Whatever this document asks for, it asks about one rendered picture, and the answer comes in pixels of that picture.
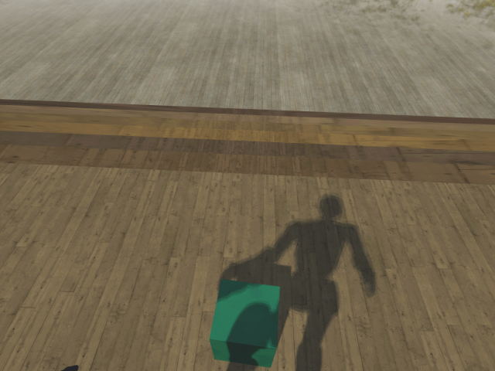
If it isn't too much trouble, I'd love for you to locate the carton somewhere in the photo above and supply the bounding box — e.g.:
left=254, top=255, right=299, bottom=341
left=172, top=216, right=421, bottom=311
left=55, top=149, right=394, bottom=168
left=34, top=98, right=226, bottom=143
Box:
left=210, top=279, right=280, bottom=368

